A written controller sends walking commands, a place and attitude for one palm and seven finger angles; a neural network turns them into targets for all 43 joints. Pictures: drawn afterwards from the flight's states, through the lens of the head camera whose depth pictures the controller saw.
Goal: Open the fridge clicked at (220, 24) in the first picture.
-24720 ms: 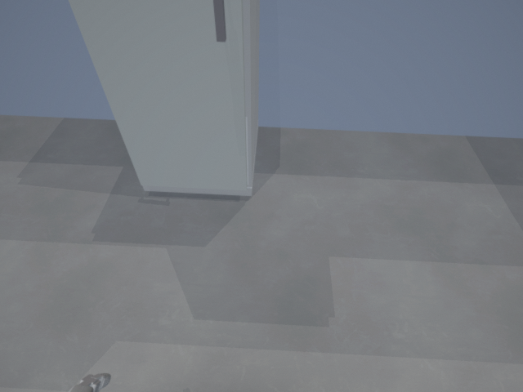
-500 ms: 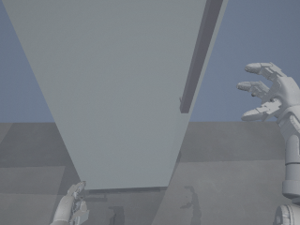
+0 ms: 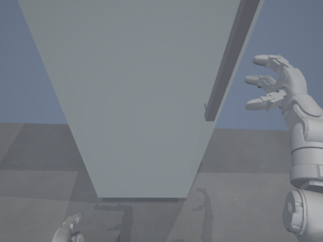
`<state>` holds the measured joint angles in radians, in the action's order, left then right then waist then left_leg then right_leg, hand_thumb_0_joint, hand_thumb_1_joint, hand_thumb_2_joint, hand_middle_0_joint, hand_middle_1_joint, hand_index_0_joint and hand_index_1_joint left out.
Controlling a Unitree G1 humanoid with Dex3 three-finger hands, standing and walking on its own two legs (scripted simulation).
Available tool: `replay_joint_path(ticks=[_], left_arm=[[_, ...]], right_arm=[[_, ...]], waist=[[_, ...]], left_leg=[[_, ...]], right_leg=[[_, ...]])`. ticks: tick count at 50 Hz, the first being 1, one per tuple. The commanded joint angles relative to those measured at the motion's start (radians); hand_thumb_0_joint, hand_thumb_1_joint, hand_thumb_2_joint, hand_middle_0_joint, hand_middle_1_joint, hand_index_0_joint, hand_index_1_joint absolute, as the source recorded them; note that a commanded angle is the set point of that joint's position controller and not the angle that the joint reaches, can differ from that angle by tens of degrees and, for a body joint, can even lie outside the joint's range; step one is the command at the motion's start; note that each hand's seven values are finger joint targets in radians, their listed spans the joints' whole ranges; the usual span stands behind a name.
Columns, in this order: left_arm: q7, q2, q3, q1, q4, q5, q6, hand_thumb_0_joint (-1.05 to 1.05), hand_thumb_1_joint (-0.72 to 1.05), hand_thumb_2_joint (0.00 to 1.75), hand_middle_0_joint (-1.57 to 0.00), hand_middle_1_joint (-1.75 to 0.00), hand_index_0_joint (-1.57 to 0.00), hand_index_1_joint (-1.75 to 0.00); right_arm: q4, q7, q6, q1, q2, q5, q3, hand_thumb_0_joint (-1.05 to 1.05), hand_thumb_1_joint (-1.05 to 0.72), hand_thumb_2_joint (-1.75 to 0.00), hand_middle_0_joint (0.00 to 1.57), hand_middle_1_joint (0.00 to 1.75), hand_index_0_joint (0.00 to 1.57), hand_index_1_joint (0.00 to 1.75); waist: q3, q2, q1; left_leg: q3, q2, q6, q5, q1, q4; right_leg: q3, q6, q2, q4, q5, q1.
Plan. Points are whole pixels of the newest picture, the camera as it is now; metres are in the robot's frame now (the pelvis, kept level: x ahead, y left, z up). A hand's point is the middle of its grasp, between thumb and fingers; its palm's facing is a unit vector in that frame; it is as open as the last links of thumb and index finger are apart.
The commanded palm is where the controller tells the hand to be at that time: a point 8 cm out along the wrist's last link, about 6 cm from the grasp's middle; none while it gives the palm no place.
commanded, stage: move the hooked fingers beside the handle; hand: right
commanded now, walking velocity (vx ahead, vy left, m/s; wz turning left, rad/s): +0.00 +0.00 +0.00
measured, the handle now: (223, 65) +0.49 -0.10 +0.23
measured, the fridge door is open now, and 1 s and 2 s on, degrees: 0 0 0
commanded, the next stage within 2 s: feel for the door with the fingertips in 1.28 s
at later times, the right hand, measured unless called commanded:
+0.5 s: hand (260, 84) +0.43 -0.18 +0.22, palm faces -0.04 +1.00 -0.01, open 14.0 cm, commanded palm +0.41 -0.23 +0.23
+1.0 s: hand (252, 78) +0.45 -0.17 +0.23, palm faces -0.06 +1.00 +0.01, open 14.0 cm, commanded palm +0.42 -0.23 +0.22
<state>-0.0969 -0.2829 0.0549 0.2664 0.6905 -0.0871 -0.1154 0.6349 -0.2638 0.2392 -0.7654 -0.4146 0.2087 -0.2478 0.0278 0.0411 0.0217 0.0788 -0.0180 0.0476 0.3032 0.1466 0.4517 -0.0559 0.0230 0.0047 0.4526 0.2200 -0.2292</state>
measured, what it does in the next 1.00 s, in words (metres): stands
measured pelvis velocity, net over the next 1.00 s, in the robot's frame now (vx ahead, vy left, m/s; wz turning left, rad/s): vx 0.00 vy -0.01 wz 0.03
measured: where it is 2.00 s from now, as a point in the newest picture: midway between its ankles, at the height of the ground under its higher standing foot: outside the picture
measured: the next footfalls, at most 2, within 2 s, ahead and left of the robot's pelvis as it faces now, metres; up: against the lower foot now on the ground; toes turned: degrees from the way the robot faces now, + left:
none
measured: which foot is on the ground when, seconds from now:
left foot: down 0.00-1.00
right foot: down 0.00-1.00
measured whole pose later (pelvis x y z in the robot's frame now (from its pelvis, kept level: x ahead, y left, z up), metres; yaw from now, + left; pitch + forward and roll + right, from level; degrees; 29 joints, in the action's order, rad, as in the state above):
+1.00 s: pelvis +0.00 -0.01 +0.00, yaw +2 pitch +2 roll +0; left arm -0.07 -0.27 0.05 0.33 0.69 -0.07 -0.11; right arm 0.87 -0.24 0.12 -0.90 -0.41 0.18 -0.28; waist 0.05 0.04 0.05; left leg 0.05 -0.02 0.04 0.29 0.19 0.45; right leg -0.08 0.03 0.00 0.46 0.22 -0.26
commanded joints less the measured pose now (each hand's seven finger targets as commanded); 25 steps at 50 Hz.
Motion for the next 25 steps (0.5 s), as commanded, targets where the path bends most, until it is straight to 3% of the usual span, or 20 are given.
replay_joint_path(ticks=[1, 2, 4, 5, 7, 8, 9, 11, 12, 14, 15, 16, 19, 20, 22, 24, 25], left_arm=[[-0.004, -0.126, -0.048, -0.054, -0.123, 0.001, -0.044, 0.0, 0.9, 0.9, -0.2, -0.3, -0.2, -0.3], [-0.003, -0.127, -0.047, -0.046, -0.117, 0.0, -0.041, 0.0, 0.9, 0.9, -0.2, -0.3, -0.2, -0.3], [0.0, -0.133, -0.053, -0.029, -0.117, 0.002, -0.037, 0.0, 0.9, 0.9, -0.2, -0.3, -0.2, -0.3], [0.001, -0.133, -0.052, -0.028, -0.12, 0.002, -0.036, 0.0, 0.9, 0.9, -0.2, -0.3, -0.2, -0.3], [0.004, -0.128, -0.055, -0.016, -0.119, 0.003, -0.036, 0.0, 0.9, 0.9, -0.2, -0.3, -0.2, -0.3], [0.004, -0.131, -0.057, -0.006, -0.115, 0.002, -0.035, 0.0, 0.9, 0.9, -0.2, -0.3, -0.2, -0.3], [0.004, -0.137, -0.061, 0.004, -0.117, 0.004, -0.032, 0.0, 0.9, 0.9, -0.2, -0.3, -0.2, -0.3], [0.006, -0.137, -0.061, -0.001, -0.128, 0.005, -0.032, 0.0, 0.9, 0.9, -0.2, -0.3, -0.2, -0.3], [0.008, -0.133, -0.058, -0.003, -0.13, 0.005, -0.031, 0.0, 0.9, 0.9, -0.2, -0.3, -0.2, -0.3], [0.009, -0.14, -0.066, 0.006, -0.134, 0.004, -0.028, 0.0, 0.9, 0.9, -0.2, -0.3, -0.2, -0.3], [0.009, -0.142, -0.064, 0.001, -0.136, 0.002, -0.027, 0.0, 0.9, 0.9, -0.2, -0.3, -0.2, -0.3], [0.01, -0.139, -0.062, -0.004, -0.142, 0.001, -0.027, 0.0, 0.9, 0.9, -0.2, -0.3, -0.2, -0.3], [0.01, -0.139, -0.068, 0.0, -0.147, 0.0, -0.026, 0.0, 0.9, 0.9, -0.2, -0.3, -0.2, -0.3], [0.01, -0.141, -0.066, -0.007, -0.146, -0.001, -0.028, 0.0, 0.9, 0.9, -0.2, -0.3, -0.2, -0.3], [0.009, -0.133, -0.063, -0.014, -0.147, -0.002, -0.029, 0.0, 0.9, 0.9, -0.2, -0.3, -0.2, -0.3], [0.006, -0.135, -0.064, -0.01, -0.144, -0.004, -0.029, 0.0, 0.9, 0.9, -0.2, -0.3, -0.2, -0.3], [0.006, -0.137, -0.062, -0.016, -0.142, -0.004, -0.032, 0.0, 0.9, 0.9, -0.2, -0.3, -0.2, -0.3]], right_arm=[[-0.155, 0.013, -0.094, -0.543, -0.256, 0.01, -0.082, 0.0, 0.5, -0.3, 0.3, 1.2, 0.3, 1.2], [-0.11, 0.014, -0.093, -0.54, -0.242, 0.007, -0.069, 0.0, 0.5, -0.3, 0.3, 1.2, 0.3, 1.2], [-0.09, 0.02, -0.107, -0.53, -0.279, -0.003, -0.093, 0.0, 0.5, -0.3, 0.3, 1.2, 0.3, 1.2], [-0.107, 0.023, -0.118, -0.564, -0.294, -0.008, -0.103, 0.0, 0.5, -0.3, 0.3, 1.2, 0.3, 1.2], [-0.095, 0.023, -0.131, -0.599, -0.242, -0.013, -0.061, 0.0, 0.5, -0.3, 0.3, 1.2, 0.3, 1.2], [-0.066, 0.024, -0.134, -0.584, -0.264, -0.014, -0.081, 0.0, 0.5, -0.3, 0.3, 1.2, 0.3, 1.2], [-0.056, 0.023, -0.142, -0.561, -0.286, -0.011, -0.099, 0.0, 0.5, -0.3, 0.3, 1.2, 0.3, 1.2], [-0.078, 0.016, -0.154, -0.539, -0.338, -0.015, -0.148, 0.0, 0.5, -0.3, 0.3, 1.2, 0.3, 1.2], [-0.075, 0.009, -0.155, -0.534, -0.291, -0.016, -0.108, 0.0, 0.5, -0.3, 0.3, 1.2, 0.3, 1.2], [-0.06, 0.002, -0.155, -0.489, -0.295, -0.01, -0.114, 0.0, 0.5, -0.3, 0.3, 1.2, 0.3, 1.2], [-0.069, -0.001, -0.154, -0.487, -0.326, -0.009, -0.144, 0.0, 0.5, -0.3, 0.3, 1.2, 0.3, 1.2], [-0.116, -0.009, -0.155, -0.52, -0.299, -0.011, -0.108, 0.0, 0.5, -0.3, 0.3, 1.2, 0.3, 1.2], [-0.12, -0.02, -0.144, -0.485, -0.283, 0.002, -0.105, 0.0, 0.5, -0.3, 0.3, 1.2, 0.3, 1.2], [-0.158, -0.02, -0.147, -0.507, -0.32, 0.002, -0.135, 0.0, 0.5, -0.3, 0.3, 1.2, 0.3, 1.2], [-0.149, -0.024, -0.136, -0.5, -0.293, 0.002, -0.113, 0.0, 0.5, -0.3, 0.3, 1.2, 0.3, 1.2], [-0.144, -0.026, -0.135, -0.514, -0.264, 0.011, -0.083, 0.0, 0.5, -0.3, 0.3, 1.2, 0.3, 1.2], [-0.163, -0.026, -0.135, -0.53, -0.287, 0.009, -0.101, 0.0, 0.5, -0.3, 0.3, 1.2, 0.3, 1.2]], waist=[[0.293, -0.05, 0.009], [0.269, -0.069, 0.012], [0.283, -0.077, 0.001], [0.305, -0.048, 0.001], [0.306, -0.031, 0.017], [0.301, -0.04, 0.013], [0.312, -0.088, 0.008], [0.329, -0.05, -0.009], [0.316, -0.034, -0.002], [0.302, -0.093, -0.003], [0.303, -0.078, -0.009], [0.314, -0.035, -0.002], [0.304, -0.077, 0.004], [0.319, -0.054, 0.0], [0.299, -0.029, 0.005], [0.269, -0.056, 0.017], [0.286, -0.025, 0.013]], left_leg=[[-0.076, 0.033, -0.024, -0.407, 0.038, -0.059], [-0.078, 0.035, -0.026, -0.415, 0.038, -0.059], [-0.078, 0.04, -0.027, -0.426, 0.017, -0.055], [-0.085, 0.039, -0.026, -0.443, 0.006, -0.05], [-0.083, 0.036, -0.026, -0.449, 0.021, -0.05], [-0.082, 0.034, -0.025, -0.441, 0.022, -0.05], [-0.08, 0.036, -0.029, -0.46, -0.003, -0.05], [-0.093, 0.04, -0.032, -0.5, -0.028, -0.045], [-0.088, 0.038, -0.029, -0.494, -0.018, -0.042], [-0.084, 0.039, -0.035, -0.497, -0.019, -0.045], [-0.092, 0.039, -0.039, -0.514, -0.024, -0.046], [-0.093, 0.039, -0.036, -0.514, -0.022, -0.043], [-0.085, 0.036, -0.041, -0.515, -0.011, -0.047], [-0.094, 0.035, -0.043, -0.528, -0.015, -0.046], [-0.09, 0.032, -0.038, -0.484, 0.012, -0.052], [-0.087, 0.03, -0.04, -0.465, 0.032, -0.06], [-0.091, 0.027, -0.037, -0.456, 0.034, -0.059]], right_leg=[[0.08, 0.04, -0.008, -0.007, -0.252, 0.208], [0.076, 0.042, -0.008, -0.01, -0.244, 0.184], [0.07, 0.043, -0.009, -0.008, -0.249, 0.167], [0.07, 0.043, -0.005, -0.01, -0.257, 0.174], [0.067, 0.043, -0.006, -0.006, -0.266, 0.192], [0.068, 0.042, -0.007, -0.006, -0.26, 0.183], [0.065, 0.046, -0.01, -0.006, -0.269, 0.172], [0.06, 0.045, -0.005, -0.009, -0.275, 0.168], [0.057, 0.043, -0.004, -0.012, -0.274, 0.171], [0.053, 0.048, -0.01, -0.007, -0.269, 0.155], [0.049, 0.048, -0.006, -0.009, -0.265, 0.152], [0.049, 0.047, -0.004, -0.01, -0.271, 0.166], [0.045, 0.05, -0.009, -0.002, -0.275, 0.168], [0.045, 0.05, -0.006, -0.001, -0.276, 0.179], [0.048, 0.048, -0.005, -0.002, -0.258, 0.184], [0.044, 0.051, -0.009, 0.001, -0.248, 0.177], [0.049, 0.05, -0.006, 0.0, -0.246, 0.19]])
